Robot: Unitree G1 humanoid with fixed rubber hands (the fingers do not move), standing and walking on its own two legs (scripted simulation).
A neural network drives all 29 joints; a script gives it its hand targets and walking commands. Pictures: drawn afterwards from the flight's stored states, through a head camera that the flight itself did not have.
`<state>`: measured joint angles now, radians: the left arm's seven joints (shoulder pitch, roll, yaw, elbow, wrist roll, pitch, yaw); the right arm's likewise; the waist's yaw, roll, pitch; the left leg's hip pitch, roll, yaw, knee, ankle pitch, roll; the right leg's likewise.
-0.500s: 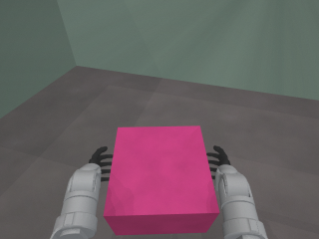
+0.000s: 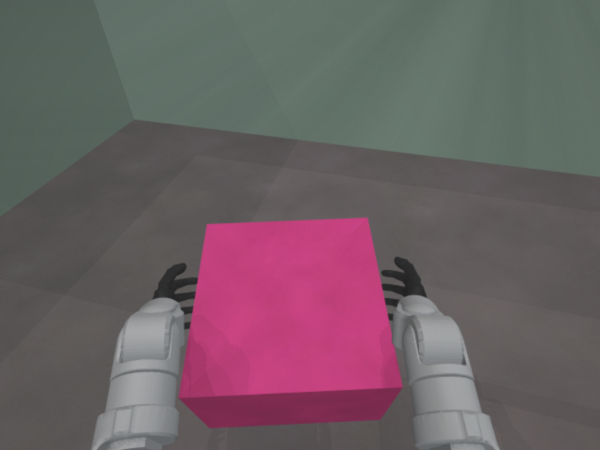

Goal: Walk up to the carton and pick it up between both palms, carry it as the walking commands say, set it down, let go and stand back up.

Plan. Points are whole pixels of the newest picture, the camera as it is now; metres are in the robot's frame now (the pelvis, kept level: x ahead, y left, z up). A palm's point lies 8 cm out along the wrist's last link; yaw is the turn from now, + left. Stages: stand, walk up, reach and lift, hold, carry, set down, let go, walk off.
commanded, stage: carry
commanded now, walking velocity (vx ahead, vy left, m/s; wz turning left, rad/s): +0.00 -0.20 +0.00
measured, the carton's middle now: (291, 319) +0.34 +0.02 -0.01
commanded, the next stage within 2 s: none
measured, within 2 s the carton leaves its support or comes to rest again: neither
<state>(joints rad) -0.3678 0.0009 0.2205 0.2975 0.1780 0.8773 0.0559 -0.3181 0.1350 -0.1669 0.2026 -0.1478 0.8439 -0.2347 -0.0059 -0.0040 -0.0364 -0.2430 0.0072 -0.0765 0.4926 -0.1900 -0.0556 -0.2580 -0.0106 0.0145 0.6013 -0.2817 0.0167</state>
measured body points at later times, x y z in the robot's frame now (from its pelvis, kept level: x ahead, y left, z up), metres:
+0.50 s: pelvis +0.00 -0.04 +0.00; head +0.00 -0.03 +0.45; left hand +0.27 +0.14 +0.07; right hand +0.28 -0.20 +0.08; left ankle +0.00 +0.09 -0.73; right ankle +0.03 -0.15 -0.70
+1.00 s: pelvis -0.03 -0.15 -0.01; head -0.03 -0.15 +0.44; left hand +0.22 +0.05 +0.07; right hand +0.26 -0.29 +0.07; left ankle -0.06 -0.03 -0.70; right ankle +0.04 -0.17 -0.73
